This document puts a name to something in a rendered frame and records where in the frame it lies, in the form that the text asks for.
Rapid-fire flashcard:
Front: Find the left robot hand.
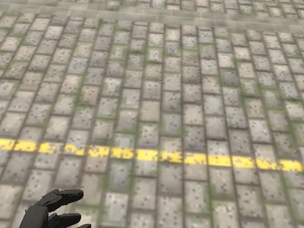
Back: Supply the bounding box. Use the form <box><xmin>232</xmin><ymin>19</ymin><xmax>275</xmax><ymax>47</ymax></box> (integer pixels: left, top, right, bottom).
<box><xmin>19</xmin><ymin>189</ymin><xmax>91</xmax><ymax>228</ymax></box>

